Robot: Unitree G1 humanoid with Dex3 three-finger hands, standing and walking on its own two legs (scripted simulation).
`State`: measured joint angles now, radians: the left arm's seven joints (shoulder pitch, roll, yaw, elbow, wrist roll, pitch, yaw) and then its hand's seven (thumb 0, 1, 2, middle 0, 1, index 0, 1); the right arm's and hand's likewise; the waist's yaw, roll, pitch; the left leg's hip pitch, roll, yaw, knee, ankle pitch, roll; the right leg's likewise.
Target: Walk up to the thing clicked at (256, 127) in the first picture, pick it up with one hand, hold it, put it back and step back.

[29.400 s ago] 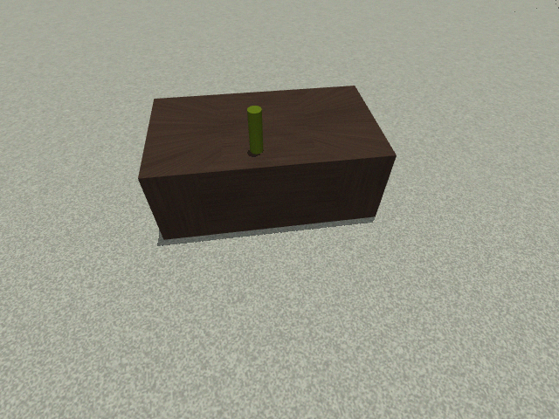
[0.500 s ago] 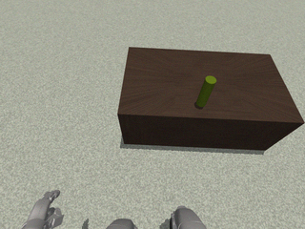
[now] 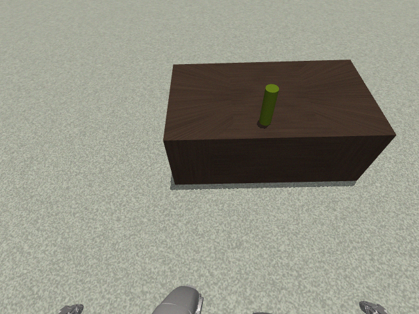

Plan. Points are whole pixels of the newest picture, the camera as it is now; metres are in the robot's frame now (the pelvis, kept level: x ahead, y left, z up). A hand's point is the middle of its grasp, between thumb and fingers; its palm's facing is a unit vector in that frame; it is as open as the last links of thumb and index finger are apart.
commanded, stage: step back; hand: right
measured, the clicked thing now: (268, 106) +0.94 -0.18 -0.28
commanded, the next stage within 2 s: stand in 1.40 s
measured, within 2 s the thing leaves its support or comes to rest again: neither
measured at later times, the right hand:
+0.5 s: hand out of the picture -0.04 -0.29 -0.14, palm faces -0.03 +0.91 -0.42, open 7.4 cm
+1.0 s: hand out of the picture -0.09 -0.27 -0.15, palm faces -0.06 +0.94 -0.34, open 7.4 cm
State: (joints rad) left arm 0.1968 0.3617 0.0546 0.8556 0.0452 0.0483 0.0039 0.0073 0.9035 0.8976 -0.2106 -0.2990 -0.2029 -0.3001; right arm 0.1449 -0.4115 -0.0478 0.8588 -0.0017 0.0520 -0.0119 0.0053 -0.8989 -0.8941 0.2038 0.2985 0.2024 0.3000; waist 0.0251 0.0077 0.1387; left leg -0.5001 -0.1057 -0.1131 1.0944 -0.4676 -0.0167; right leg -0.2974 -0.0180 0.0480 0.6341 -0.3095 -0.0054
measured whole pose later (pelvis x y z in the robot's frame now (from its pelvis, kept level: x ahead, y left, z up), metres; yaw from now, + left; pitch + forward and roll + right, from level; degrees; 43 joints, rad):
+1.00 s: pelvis -0.17 -0.02 +0.00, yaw +3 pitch -2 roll -1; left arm 0.17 0.38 0.05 1.01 0.04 -0.03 -0.01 0.01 0.91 0.90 -0.21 -0.30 -0.20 -0.30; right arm 0.20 -0.35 -0.04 1.01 -0.03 0.00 0.02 0.01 -0.90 -0.89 0.21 0.30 0.20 0.30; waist 0.01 0.01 0.04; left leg -0.31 -0.01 -0.06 0.69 -0.41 -0.01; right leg -0.18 0.00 -0.03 0.54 -0.31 -0.02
